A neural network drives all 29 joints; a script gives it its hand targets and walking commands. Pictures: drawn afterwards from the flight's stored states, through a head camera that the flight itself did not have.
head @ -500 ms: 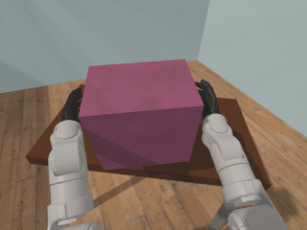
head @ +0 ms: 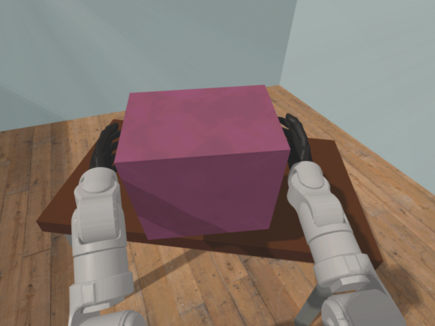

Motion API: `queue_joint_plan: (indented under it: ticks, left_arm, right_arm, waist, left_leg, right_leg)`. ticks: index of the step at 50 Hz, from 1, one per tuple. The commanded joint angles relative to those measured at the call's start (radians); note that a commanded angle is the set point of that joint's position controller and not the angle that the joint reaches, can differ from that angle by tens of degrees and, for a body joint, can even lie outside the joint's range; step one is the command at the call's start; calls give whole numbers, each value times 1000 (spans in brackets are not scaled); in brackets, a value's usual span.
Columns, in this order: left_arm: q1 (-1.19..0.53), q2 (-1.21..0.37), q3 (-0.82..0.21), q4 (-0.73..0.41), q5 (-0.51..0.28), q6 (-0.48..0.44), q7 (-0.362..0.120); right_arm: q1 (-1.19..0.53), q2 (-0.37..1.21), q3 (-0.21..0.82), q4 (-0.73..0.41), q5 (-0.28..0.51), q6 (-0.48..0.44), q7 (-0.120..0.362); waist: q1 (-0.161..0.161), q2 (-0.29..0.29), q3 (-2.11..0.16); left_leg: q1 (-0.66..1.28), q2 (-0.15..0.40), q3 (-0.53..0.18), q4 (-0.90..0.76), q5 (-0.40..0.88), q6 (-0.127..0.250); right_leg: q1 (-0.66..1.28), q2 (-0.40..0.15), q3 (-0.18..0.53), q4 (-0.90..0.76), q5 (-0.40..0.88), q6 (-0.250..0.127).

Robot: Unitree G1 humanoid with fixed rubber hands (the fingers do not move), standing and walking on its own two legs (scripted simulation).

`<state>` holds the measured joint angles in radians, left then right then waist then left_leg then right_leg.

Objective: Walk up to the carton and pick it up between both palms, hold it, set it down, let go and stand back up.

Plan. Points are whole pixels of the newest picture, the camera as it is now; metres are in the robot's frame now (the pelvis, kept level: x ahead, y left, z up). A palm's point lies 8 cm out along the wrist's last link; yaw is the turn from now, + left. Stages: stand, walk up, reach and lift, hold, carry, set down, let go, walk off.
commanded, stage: hold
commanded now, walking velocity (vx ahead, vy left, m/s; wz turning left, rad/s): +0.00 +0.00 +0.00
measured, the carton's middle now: (204, 165) +0.39 +0.00 +0.13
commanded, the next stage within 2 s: set down in 0.10 s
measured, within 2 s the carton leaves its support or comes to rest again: neither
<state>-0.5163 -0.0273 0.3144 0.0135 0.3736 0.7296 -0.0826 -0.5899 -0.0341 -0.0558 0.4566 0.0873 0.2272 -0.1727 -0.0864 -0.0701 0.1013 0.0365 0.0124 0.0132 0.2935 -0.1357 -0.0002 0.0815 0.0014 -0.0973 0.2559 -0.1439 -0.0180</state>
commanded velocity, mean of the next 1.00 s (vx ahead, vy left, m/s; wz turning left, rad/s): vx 0.00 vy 0.00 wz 0.00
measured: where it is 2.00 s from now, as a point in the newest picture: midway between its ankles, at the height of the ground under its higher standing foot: outside the picture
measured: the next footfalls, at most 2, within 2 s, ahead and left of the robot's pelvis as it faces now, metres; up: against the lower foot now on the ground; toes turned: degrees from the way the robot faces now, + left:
none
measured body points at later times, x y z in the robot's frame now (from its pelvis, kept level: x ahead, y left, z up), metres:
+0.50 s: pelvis +0.01 +0.00 +0.00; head -0.04 +0.03 +0.45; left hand +0.37 +0.17 +0.18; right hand +0.37 -0.17 +0.18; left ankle +0.03 +0.12 -0.75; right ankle +0.02 -0.10 -0.75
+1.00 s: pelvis +0.04 +0.00 +0.00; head +0.03 +0.02 +0.45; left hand +0.41 +0.15 +0.13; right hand +0.39 -0.19 +0.14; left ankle +0.03 +0.12 -0.75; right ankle +0.02 -0.10 -0.75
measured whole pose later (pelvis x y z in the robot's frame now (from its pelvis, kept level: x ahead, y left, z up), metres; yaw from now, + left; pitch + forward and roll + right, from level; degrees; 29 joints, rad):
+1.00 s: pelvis +0.04 +0.00 +0.00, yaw +0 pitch -7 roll +0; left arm -0.40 -0.03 0.23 0.13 0.29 0.43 -0.01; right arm -0.45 -0.06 -0.05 0.49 0.08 -0.06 -0.17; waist -0.09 -0.05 0.08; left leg 0.02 0.01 0.01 0.31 -0.20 0.00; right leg 0.07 0.00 -0.10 0.26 -0.20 -0.01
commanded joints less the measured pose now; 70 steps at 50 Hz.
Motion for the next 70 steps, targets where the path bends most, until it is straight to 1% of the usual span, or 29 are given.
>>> queue_joint_plan:
  ticks: [1, 2, 5, 6, 7, 10, 11, 13, 15, 18, 19, 22, 23, 28, 31, 36, 38, 41, 43, 47, 49, 50, 52, 55, 59, 61, 64, 66, 70]
  left_arm:
    - [-574, -363, -406, -137, -157, -107, -162]
    - [-572, -350, -396, -109, -150, -106, -162]
    - [-589, -371, -404, -127, -155, -107, -158]
    - [-560, -392, -475, -145, -185, -107, -154]
    - [-568, -395, -487, -153, -193, -107, -145]
    - [-600, -397, -488, -149, -197, -113, -130]
    - [-594, -392, -479, -125, -187, -109, -129]
    - [-588, -380, -448, -99, -182, -124, -135]
    - [-578, -381, -429, -62, -167, -136, -141]
    - [-552, -388, -413, -33, -164, -170, -151]
    - [-552, -391, -418, -43, -164, -187, -152]
    - [-535, -391, -405, -6, -156, -237, -155]
    - [-522, -383, -395, 15, -146, -250, -155]
    - [-491, -385, -391, 68, -132, -300, -153]
    - [-501, -407, -434, 56, -151, -333, -139]
    - [-498, -431, -530, -11, -192, -384, -100]
    - [-486, -434, -551, -46, -205, -396, -89]
    - [-450, -420, -556, -55, -207, -400, -83]
    - [-426, -412, -541, -49, -201, -392, -86]
    - [-391, -399, -517, -48, -184, -378, -97]
    - [-379, -386, -502, -20, -178, -374, -104]
    - [-379, -383, -498, -17, -174, -374, -107]
    - [-386, -386, -493, 0, -173, -377, -112]
    - [-422, -403, -498, 10, -178, -393, -109]
    - [-476, -424, -519, 43, -187, -430, -93]
    - [-522, -433, -522, 76, -192, -452, -81]
    - [-574, -449, -503, 145, -188, -485, -67]
    - [-610, -455, -487, 202, -181, -503, -61]
    - [-655, -450, -395, 353, -142, -529, -58]
  right_arm:
    - [-567, 430, 340, -257, 71, -68, 145]
    - [-571, 420, 335, -243, 67, -66, 144]
    - [-584, 422, 332, -253, 64, -74, 146]
    - [-600, 439, 345, -302, 84, -85, 140]
    - [-610, 433, 346, -302, 89, -83, 137]
    - [-634, 428, 337, -307, 72, -85, 141]
    - [-624, 428, 329, -274, 67, -79, 144]
    - [-614, 424, 299, -258, 46, -89, 150]
    - [-610, 418, 280, -231, 26, -103, 157]
    - [-605, 420, 271, -236, 2, -146, 162]
    - [-601, 420, 269, -240, -3, -164, 161]
    - [-587, 415, 257, -229, -41, -220, 163]
    - [-573, 407, 244, -212, -56, -235, 164]
    - [-521, 389, 210, -152, -105, -299, 169]
    - [-527, 396, 221, -162, -108, -338, 168]
    - [-508, 401, 298, -190, -70, -380, 156]
    - [-490, 408, 336, -206, -50, -384, 151]
    - [-469, 416, 378, -219, -26, -378, 143]
    - [-455, 417, 393, -225, -20, -366, 137]
    - [-426, 417, 397, -222, -13, -354, 132]
    - [-419, 406, 392, -215, -19, -349, 129]
    - [-415, 406, 385, -208, -20, -348, 128]
    - [-411, 395, 364, -188, -33, -348, 129]
    - [-423, 387, 321, -173, -54, -365, 136]
    - [-440, 372, 273, -138, -85, -394, 151]
    - [-464, 373, 238, -101, -105, -406, 162]
    - [-491, 379, 180, -45, -143, -420, 178]
    - [-518, 384, 143, 4, -164, -428, 191]
    - [-566, 398, 65, 110, -215, -428, 217]
  waist:
    - [-9, 68, -380]
    - [-6, 70, -357]
    - [-6, 78, -349]
    - [-4, 109, -388]
    - [-11, 123, -383]
    - [-9, 110, -385]
    - [-8, 104, -359]
    - [-1, 78, -337]
    - [7, 74, -312]
    - [16, 55, -342]
    - [14, 58, -354]
    - [11, 40, -362]
    - [8, 48, -340]
    - [7, 54, -288]
    - [4, 74, -335]
    - [-9, 106, -461]
    - [-10, 96, -499]
    - [2, 81, -490]
    - [10, 55, -469]
    - [13, 41, -436]
    - [12, 24, -416]
    - [13, 27, -408]
    - [0, 28, -394]
    - [-8, 51, -419]
    - [-24, 82, -467]
    - [-24, 91, -480]
    - [-26, 91, -488]
    - [-20, 93, -481]
    - [13, 59, -421]
  left_leg:
    - [71, -43, 42, -12, 219, -5]
    - [63, -43, 44, -17, 197, -3]
    - [68, -40, 45, -21, 193, -9]
    - [60, -38, 51, -12, 180, -11]
    - [54, -36, 47, -10, 183, -15]
    - [50, -32, 46, -17, 135, -12]
    - [40, -31, 47, -27, 114, -7]
    - [15, -30, 53, -40, 51, 2]
    - [0, -28, 53, -57, 20, 6]
    - [27, -25, 55, -59, 38, 9]
    - [34, -25, 55, -55, 47, 6]
    - [52, -29, 58, -50, 68, 6]
    - [49, -29, 60, -53, 72, 3]
    - [46, -22, 64, -62, 44, -4]
    - [79, -23, 63, -37, 111, -19]
    - [147, -25, 45, 36, 351, -53]
    - [150, -31, 34, 54, 414, -55]
    - [100, -39, 30, 52, 431, -48]
    - [62, -46, 30, 44, 414, -36]
    - [24, -49, 31, 26, 388, -23]
    - [10, -51, 31, 19, 366, -18]
    - [6, -48, 30, 14, 356, -18]
    - [17, -45, 31, 13, 349, -20]
    - [50, -38, 30, 18, 336, -32]
    - [102, -26, 28, 32, 351, -52]
    - [115, -20, 28, 35, 341, -57]
    - [115, -12, 31, 21, 274, -60]
    - [101, -7, 35, 10, 221, -57]
    - [26, -5, 54, -48, 48, -29]
  right_leg:
    - [110, 19, -7, -6, 220, 50]
    - [101, 17, -7, -10, 202, 49]
    - [78, 23, -15, -13, 160, 40]
    - [61, 30, -18, -3, 173, 41]
    - [50, 31, -21, -2, 165, 37]
    - [22, 32, -29, -3, 106, 37]
    - [11, 32, -28, -9, 88, 38]
    - [5, 24, -24, -13, 47, 41]
    - [-3, 23, -27, -19, 11, 40]
    - [21, 23, -30, -22, 40, 43]
    - [27, 22, -30, -20, 49, 43]
    - [24, 19, -32, -24, 74, 49]
    - [22, 16, -35, -25, 80, 50]
    - [1, 13, -43, -35, 30, 44]
    - [3, 12, -45, -25, 91, 44]
    - [52, 27, -46, 16, 336, 52]
    - [80, 29, -39, 34, 428, 57]
    - [130, 26, -24, 56, 538, 68]
    - [164, 20, -14, 67, 591, 77]
    - [191, 12, -5, 80, 644, 85]
    - [196, 10, -2, 81, 655, 90]
    - [201, 8, -2, 82, 650, 86]
    - [174, 7, -7, 73, 625, 86]
    - [131, 14, -21, 61, 552, 73]
    - [57, 22, -41, 46, 487, 61]
    - [11, 26, -48, 32, 422, 52]
    - [-31, 26, -58, 17, 330, 48]
    - [-51, 23, -60, 6, 270, 46]
    - [-67, 10, -56, -14, 137, 48]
